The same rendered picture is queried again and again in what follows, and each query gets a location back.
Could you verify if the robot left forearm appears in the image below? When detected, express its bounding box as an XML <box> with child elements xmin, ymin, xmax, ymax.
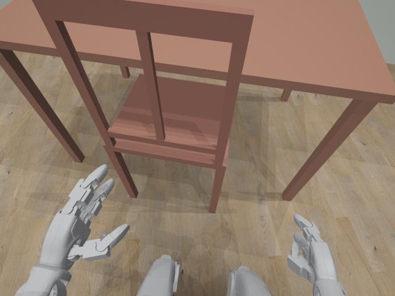
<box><xmin>15</xmin><ymin>265</ymin><xmax>72</xmax><ymax>296</ymax></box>

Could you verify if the robot thigh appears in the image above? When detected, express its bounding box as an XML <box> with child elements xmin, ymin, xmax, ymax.
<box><xmin>136</xmin><ymin>258</ymin><xmax>180</xmax><ymax>296</ymax></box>
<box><xmin>227</xmin><ymin>269</ymin><xmax>273</xmax><ymax>296</ymax></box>

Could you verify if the right robot thigh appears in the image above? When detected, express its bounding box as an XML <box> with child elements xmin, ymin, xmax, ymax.
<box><xmin>227</xmin><ymin>269</ymin><xmax>273</xmax><ymax>296</ymax></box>

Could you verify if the robot right forearm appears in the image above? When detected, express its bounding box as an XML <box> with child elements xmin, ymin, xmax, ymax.
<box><xmin>313</xmin><ymin>279</ymin><xmax>347</xmax><ymax>296</ymax></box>

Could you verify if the chair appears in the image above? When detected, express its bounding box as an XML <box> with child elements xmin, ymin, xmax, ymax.
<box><xmin>32</xmin><ymin>0</ymin><xmax>255</xmax><ymax>213</ymax></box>

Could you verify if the robot left hand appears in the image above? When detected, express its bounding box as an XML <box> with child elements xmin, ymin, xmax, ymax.
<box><xmin>39</xmin><ymin>164</ymin><xmax>130</xmax><ymax>271</ymax></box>

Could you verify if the left robot thigh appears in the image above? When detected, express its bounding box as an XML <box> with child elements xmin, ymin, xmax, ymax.
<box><xmin>136</xmin><ymin>258</ymin><xmax>180</xmax><ymax>296</ymax></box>

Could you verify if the robot right hand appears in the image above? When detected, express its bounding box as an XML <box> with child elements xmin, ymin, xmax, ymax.
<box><xmin>288</xmin><ymin>214</ymin><xmax>338</xmax><ymax>285</ymax></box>

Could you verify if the table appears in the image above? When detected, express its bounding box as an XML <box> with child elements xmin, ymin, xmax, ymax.
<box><xmin>0</xmin><ymin>0</ymin><xmax>395</xmax><ymax>201</ymax></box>

